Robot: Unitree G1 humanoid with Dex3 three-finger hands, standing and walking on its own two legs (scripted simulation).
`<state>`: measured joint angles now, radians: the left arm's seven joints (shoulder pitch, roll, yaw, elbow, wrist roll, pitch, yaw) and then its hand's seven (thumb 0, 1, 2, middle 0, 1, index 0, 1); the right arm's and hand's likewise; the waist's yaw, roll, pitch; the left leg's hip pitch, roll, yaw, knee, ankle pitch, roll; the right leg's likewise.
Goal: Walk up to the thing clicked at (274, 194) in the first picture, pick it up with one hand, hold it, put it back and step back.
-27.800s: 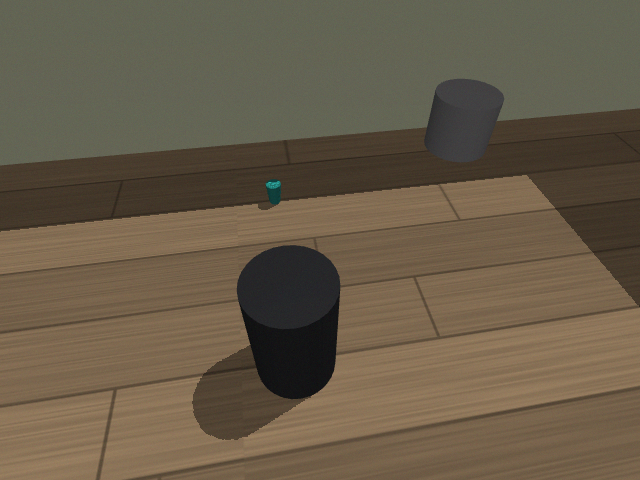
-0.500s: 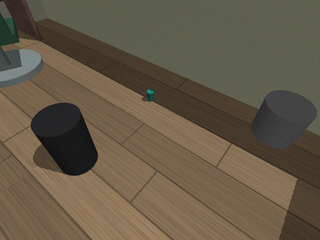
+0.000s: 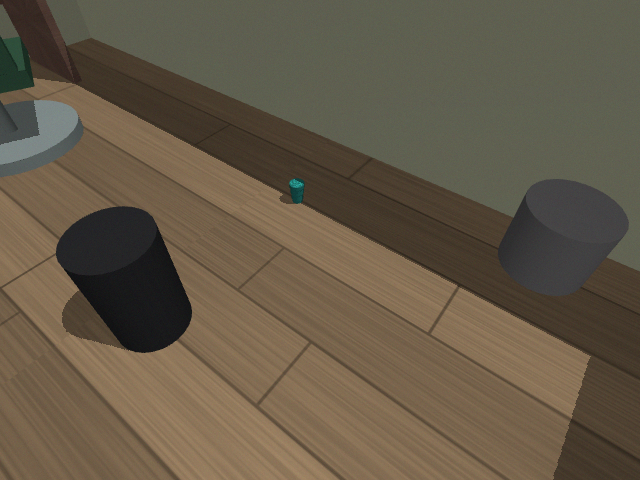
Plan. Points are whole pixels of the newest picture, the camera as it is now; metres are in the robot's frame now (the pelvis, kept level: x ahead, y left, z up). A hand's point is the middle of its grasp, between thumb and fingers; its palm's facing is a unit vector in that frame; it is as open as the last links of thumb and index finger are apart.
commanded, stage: stand
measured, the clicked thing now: (297, 191) +1.47 +0.18 -0.73
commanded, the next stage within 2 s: none
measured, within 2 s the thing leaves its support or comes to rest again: neither
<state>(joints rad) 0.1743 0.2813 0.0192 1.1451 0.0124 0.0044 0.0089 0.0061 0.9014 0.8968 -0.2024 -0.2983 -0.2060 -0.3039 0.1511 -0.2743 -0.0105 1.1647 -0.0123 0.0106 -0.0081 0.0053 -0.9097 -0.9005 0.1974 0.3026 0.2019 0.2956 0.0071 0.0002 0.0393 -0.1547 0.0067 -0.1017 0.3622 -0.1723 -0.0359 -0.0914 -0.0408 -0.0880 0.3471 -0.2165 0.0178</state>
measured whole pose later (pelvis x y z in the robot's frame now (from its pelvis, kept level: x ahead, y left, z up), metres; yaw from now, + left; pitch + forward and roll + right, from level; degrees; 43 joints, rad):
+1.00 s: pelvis +0.01 +0.00 +0.00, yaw -1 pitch -2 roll +0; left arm 0.12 0.35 0.01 1.11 0.01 0.00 -0.01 0.01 0.90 0.90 -0.20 -0.30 -0.21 -0.30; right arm 0.11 -0.35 0.01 1.13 -0.01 0.00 0.00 0.01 -0.91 -0.90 0.20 0.30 0.20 0.30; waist 0.01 0.00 0.05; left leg -0.13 0.02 -0.08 0.34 -0.17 -0.04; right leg -0.08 -0.03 -0.07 0.34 -0.22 0.01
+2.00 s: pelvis +0.00 +0.00 +0.00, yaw -2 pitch -2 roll +0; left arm 0.13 0.36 0.00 1.11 0.01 0.00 0.00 0.01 0.90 0.90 -0.20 -0.30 -0.21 -0.30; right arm 0.12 -0.36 0.00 1.12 -0.01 0.00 0.00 0.01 -0.91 -0.90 0.20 0.30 0.20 0.30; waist 0.01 0.00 0.04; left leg -0.12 0.02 -0.06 0.33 -0.17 -0.04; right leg -0.08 -0.03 -0.05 0.33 -0.21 0.01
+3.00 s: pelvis +0.02 +0.00 +0.00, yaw -1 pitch -2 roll +0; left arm 0.18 0.37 0.06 1.05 0.04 -0.03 -0.05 0.01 0.90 0.90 -0.21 -0.30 -0.21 -0.30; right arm 0.18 -0.37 -0.05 1.08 -0.04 0.00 0.04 0.01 -0.91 -0.90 0.20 0.30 0.20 0.30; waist 0.01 0.00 0.01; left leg -0.24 0.02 -0.03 0.60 -0.40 0.02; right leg -0.10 -0.04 -0.07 0.40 -0.32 -0.03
